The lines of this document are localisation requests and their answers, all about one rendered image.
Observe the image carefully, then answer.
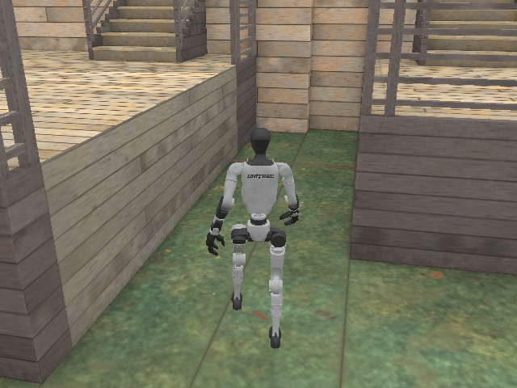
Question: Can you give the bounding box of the robot right foot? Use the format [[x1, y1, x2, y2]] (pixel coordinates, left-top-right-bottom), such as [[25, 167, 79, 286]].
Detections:
[[269, 326, 281, 348]]

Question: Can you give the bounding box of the right robot forearm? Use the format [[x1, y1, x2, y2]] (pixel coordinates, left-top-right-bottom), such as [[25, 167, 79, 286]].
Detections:
[[288, 193, 299, 217]]

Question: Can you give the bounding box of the left robot upper arm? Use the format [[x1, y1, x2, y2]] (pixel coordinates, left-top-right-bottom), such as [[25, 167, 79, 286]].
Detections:
[[221, 162, 243, 209]]

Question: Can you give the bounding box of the left robot forearm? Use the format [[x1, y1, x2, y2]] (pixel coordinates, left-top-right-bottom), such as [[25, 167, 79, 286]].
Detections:
[[209, 196, 229, 235]]

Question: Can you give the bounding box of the right robot shin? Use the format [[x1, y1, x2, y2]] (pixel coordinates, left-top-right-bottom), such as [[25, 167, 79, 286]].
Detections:
[[271, 280, 283, 337]]

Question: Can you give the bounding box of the right robot upper arm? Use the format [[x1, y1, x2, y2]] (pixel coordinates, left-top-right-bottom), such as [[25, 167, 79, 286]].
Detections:
[[276, 162, 297, 205]]

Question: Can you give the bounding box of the robot right hand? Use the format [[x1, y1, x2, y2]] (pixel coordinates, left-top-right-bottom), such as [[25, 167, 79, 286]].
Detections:
[[280, 211, 299, 226]]

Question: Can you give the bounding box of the robot left hand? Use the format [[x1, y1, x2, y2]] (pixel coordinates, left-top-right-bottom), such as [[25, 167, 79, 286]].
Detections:
[[206, 232, 225, 255]]

